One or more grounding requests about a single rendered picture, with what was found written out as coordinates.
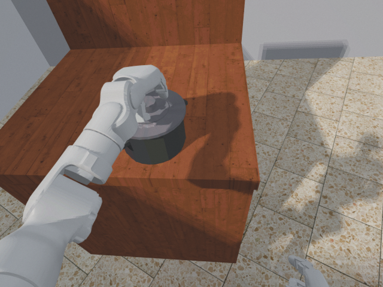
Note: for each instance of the pot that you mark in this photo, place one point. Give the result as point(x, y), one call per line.
point(157, 150)

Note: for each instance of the robot left upper arm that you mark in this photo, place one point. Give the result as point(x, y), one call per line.
point(32, 256)

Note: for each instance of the lid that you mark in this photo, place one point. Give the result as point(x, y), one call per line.
point(168, 115)

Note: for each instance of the robot left hand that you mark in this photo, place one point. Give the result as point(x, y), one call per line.
point(151, 78)

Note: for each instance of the robot right hand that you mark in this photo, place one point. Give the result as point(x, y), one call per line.
point(313, 277)

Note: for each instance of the knob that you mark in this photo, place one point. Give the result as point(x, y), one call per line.
point(151, 103)

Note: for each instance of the left robot forearm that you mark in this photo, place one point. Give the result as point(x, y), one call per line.
point(92, 155)

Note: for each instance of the table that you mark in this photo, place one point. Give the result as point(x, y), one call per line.
point(192, 207)

